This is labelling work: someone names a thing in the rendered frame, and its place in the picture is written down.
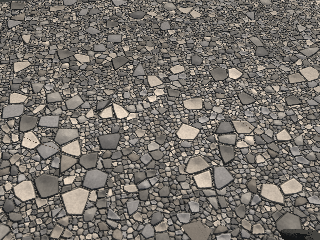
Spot right robot hand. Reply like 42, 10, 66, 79
280, 229, 320, 240

